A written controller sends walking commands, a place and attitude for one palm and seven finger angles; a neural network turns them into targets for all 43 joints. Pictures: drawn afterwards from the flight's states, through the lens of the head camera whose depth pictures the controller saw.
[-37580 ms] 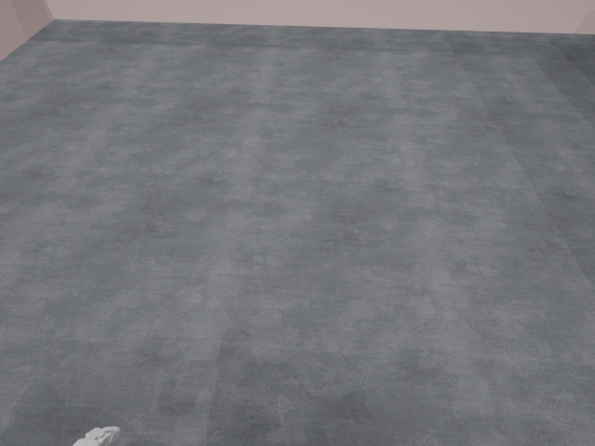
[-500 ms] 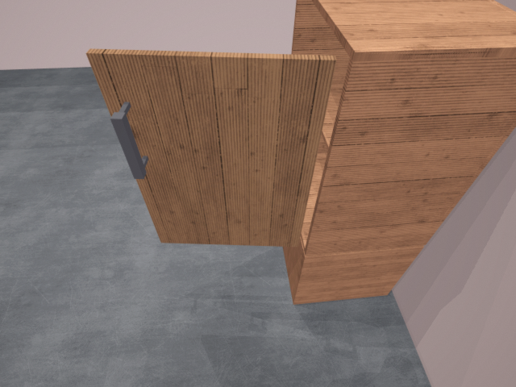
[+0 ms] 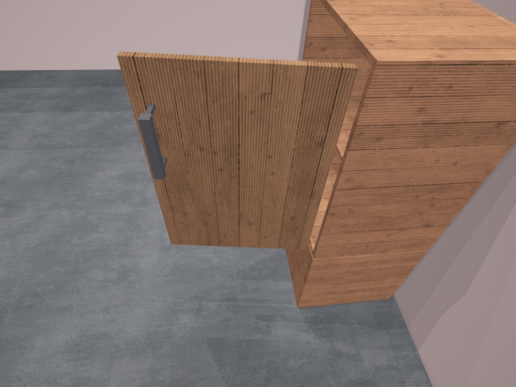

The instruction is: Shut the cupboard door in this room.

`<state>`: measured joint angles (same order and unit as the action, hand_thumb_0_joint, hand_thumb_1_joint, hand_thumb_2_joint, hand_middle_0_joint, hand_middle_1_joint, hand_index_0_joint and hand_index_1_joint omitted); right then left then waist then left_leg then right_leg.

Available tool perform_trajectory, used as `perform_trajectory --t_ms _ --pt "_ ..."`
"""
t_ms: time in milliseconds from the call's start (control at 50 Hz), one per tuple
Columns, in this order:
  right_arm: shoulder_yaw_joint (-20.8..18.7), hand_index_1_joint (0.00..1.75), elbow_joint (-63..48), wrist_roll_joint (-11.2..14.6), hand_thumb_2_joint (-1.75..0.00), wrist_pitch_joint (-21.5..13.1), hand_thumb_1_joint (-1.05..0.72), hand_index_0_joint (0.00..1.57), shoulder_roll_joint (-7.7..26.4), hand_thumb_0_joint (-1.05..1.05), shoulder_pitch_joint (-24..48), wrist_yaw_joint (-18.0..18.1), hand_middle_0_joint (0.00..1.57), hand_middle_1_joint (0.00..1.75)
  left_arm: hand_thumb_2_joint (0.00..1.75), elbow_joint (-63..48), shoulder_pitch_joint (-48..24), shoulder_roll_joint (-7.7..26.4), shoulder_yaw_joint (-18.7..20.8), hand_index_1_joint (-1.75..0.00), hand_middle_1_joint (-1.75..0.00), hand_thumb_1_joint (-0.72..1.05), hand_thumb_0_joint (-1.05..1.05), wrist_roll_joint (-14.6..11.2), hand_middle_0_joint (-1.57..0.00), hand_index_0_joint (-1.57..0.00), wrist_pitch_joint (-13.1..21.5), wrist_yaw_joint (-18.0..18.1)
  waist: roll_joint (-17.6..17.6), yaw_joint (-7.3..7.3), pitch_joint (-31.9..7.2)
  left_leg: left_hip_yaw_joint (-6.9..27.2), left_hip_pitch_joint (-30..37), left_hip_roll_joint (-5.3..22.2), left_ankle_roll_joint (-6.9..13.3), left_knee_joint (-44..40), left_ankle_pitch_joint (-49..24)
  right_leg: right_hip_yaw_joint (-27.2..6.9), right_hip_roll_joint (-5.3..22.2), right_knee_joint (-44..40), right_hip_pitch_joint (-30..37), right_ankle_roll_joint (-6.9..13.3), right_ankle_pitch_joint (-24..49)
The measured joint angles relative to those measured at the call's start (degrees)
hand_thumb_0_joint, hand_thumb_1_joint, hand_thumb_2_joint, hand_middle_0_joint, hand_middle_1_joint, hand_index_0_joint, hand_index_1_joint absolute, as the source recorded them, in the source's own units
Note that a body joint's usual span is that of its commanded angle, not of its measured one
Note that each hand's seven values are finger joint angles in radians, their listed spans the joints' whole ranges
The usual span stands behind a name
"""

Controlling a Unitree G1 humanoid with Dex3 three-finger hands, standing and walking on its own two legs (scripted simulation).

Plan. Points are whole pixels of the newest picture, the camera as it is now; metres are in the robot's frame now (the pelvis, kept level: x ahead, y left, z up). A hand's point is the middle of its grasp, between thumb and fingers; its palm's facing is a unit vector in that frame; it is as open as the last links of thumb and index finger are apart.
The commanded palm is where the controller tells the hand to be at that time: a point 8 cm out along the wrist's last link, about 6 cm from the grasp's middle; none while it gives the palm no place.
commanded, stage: shuffle to correct the standing spot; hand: left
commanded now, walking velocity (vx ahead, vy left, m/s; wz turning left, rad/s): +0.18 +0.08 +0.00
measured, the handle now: (155, 142) +0.55 +0.26 +0.06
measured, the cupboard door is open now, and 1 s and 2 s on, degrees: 82 82 82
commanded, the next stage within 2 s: come to a stop and stand still in 0.42 s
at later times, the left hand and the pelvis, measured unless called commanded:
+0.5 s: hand out of the picture +0.04 +0.19 -0.18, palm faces +0.01 -0.99 -0.17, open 7.4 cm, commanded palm none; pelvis +0.07 +0.03 -0.01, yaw -1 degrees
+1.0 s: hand (136, 385) +0.16 +0.23 -0.19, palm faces +0.09 -0.98 -0.17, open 7.3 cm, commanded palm none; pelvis +0.08 +0.05 -0.02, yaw +3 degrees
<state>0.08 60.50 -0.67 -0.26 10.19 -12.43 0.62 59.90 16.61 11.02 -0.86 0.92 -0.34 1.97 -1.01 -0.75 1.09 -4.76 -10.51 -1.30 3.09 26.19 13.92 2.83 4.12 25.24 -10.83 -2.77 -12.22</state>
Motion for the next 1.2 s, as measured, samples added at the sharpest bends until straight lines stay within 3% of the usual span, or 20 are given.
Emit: perform_trajectory --t_ms 180,360,440,500,620,680,780,840,900,960,1040,1100,1140,1200 --pt "-0.29 0.30 2.02 -0.20 -0.90 1.55 -0.91 0.20 0.25 0.01 -4.99 -0.29 0.20 0.29 0.90 1.74 4.00 -1.21 0.49 -0.30 -0.30 0.91 0.01 0.79 -0.20 -0.20 -0.39 -0.75 0.40 -0.12 -0.06 -0.24 0.30 -0.73 0.82 0.91 1.61 -0.44 0.61 2.41 -0.30 1.12 -3.91" --pt "-0.46 0.30 2.20 -0.08 -0.90 0.63 -0.90 0.20 -0.16 0.01 -8.24 0.02 0.20 0.29 0.90 2.98 7.65 -2.42 2.03 -0.30 -0.30 0.91 0.01 0.22 -0.20 -0.20 -0.05 -0.59 0.49 0.00 0.70 -0.43 -0.78 -1.03 1.56 7.31 7.66 -0.97 1.08 6.86 -0.67 -0.20 -7.37" --pt "-0.11 0.30 1.67 -0.47 -0.90 -1.77 -0.90 0.20 -0.98 0.01 -8.70 1.19 0.20 0.29 0.90 3.92 6.32 -2.88 1.94 -0.30 -0.30 0.91 0.01 0.29 -0.20 -0.20 -1.17 -0.40 0.28 0.51 1.75 -2.09 2.56 -1.58 2.44 4.97 8.35 -1.00 0.70 22.80 -6.10 2.74 -14.30" --pt "0.40 0.30 1.71 -0.67 -0.90 -2.63 -0.90 0.20 -1.89 0.01 -9.87 1.60 0.20 0.29 0.90 2.98 2.95 -3.04 2.16 -0.30 -0.30 0.91 0.01 0.06 -0.20 -0.20 -1.00 -0.82 1.12 1.78 2.46 -1.62 5.68 -1.75 2.72 0.67 6.88 1.31 0.10 30.37 -10.83 3.27 -14.69" --pt "0.77 0.30 3.80 -0.67 -0.90 -2.03 -0.90 0.20 -3.56 0.01 -11.79 1.45 0.20 0.29 0.90 -2.04 -5.79 -1.49 2.93 -0.30 -0.30 0.95 0.03 -0.05 -0.20 -0.20 -0.34 -0.83 2.24 2.59 3.54 0.58 9.70 -2.43 1.96 -4.86 5.31 3.28 -0.47 18.53 -13.34 3.29 -6.84" --pt "0.51 0.30 4.59 -0.06 -0.90 -1.08 -0.90 0.20 -4.10 0.01 -12.48 1.35 0.20 0.29 0.90 -4.95 -8.34 -0.63 2.75 -0.30 -0.30 0.95 0.02 -0.19 -0.20 -0.20 1.43 -0.44 1.77 2.55 3.67 1.79 8.58 -2.99 0.99 0.70 8.67 2.10 -0.74 7.46 -9.27 3.82 5.42" --pt "-2.00 0.30 2.76 0.30 -0.90 2.29 -0.90 0.20 -2.20 0.01 -7.65 1.49 0.21 0.29 0.90 -6.54 -10.90 -2.01 2.41 -0.30 -0.30 0.93 0.01 -0.13 -0.20 -0.20 2.22 0.89 3.37 3.12 4.64 2.98 -3.88 -0.70 -2.93 25.36 19.53 4.36 -0.71 9.23 -8.76 4.05 -0.62" --pt "-3.03 0.30 -0.02 0.09 -0.90 3.11 -0.90 0.20 -0.86 0.01 -3.17 1.00 0.20 0.29 0.90 -6.78 -10.97 -2.54 2.33 -0.30 -0.30 0.92 0.01 0.32 -0.20 -0.20 0.94 1.12 2.47 2.74 5.29 3.09 -9.28 0.98 -4.16 29.60 18.01 3.77 -0.14 7.90 -9.02 3.38 1.00" --pt "-3.48 0.30 -3.00 0.01 -0.90 2.64 -0.91 0.20 0.15 0.01 0.01 0.42 0.20 0.29 0.90 -6.62 -10.07 -2.46 2.39 -0.30 -0.30 0.91 0.01 0.69 -0.20 -0.20 -0.47 0.53 1.09 2.11 5.17 2.86 -10.60 2.58 -4.84 25.52 14.03 2.63 0.59 7.46 -9.88 2.51 2.09" --pt "-3.48 0.30 -5.28 0.01 -0.90 1.58 -0.91 0.19 0.81 0.01 1.38 0.13 0.20 0.29 0.90 -6.50 -8.34 -1.89 2.68 -0.30 -0.30 0.91 0.01 0.64 -0.20 -0.20 -1.66 -0.14 -0.23 1.39 4.51 2.01 -7.37 3.32 -4.99 14.73 7.85 1.35 1.19 8.90 -11.23 1.26 2.14" --pt "-2.95 0.30 -6.46 -0.83 -0.90 1.04 -0.91 0.19 0.14 0.00 0.91 0.12 0.20 0.29 0.90 -5.78 -6.44 -0.22 3.73 -0.30 -0.30 0.92 0.00 0.17 -0.20 -0.20 -3.65 -0.41 -1.61 0.79 3.66 1.21 -6.62 2.35 -1.66 11.38 4.53 -1.56 0.33 17.24 -13.86 1.38 -8.59" --pt "-1.95 0.30 -5.79 -1.10 -0.90 1.50 -0.91 0.19 -0.74 0.00 0.43 0.26 0.20 0.29 0.90 -5.46 -4.42 0.71 4.13 -0.30 -0.30 0.92 0.01 0.25 -0.20 -0.20 -3.29 -0.61 -1.23 -0.04 2.83 1.54 -5.58 1.98 -0.79 6.96 2.29 -2.13 -1.64 23.83 -13.60 1.94 -11.17" --pt "-1.51 0.30 -5.19 -1.01 -0.90 1.62 -0.90 0.20 -1.13 0.01 0.52 0.34 0.20 0.29 0.90 -5.07 -2.58 0.96 3.94 -0.30 -0.30 0.92 0.01 0.11 -0.20 -0.20 -2.52 -0.57 -0.75 -0.62 2.42 1.38 -4.75 1.76 -0.48 4.30 0.70 -1.17 -2.24 21.19 -10.63 1.85 -11.67" --pt "-1.36 0.30 -4.60 -0.44 -0.90 1.29 -0.91 0.20 -1.19 0.01 0.80 0.63 0.20 0.29 0.90 -3.87 0.03 1.00 3.21 -0.30 -0.30 0.91 0.01 -0.15 -0.20 -0.20 -1.51 -0.31 -0.48 -1.00 1.90 0.64 -4.54 0.90 -0.18 2.95 -0.19 -0.23 -2.40 8.56 -3.48 1.64 -6.11"
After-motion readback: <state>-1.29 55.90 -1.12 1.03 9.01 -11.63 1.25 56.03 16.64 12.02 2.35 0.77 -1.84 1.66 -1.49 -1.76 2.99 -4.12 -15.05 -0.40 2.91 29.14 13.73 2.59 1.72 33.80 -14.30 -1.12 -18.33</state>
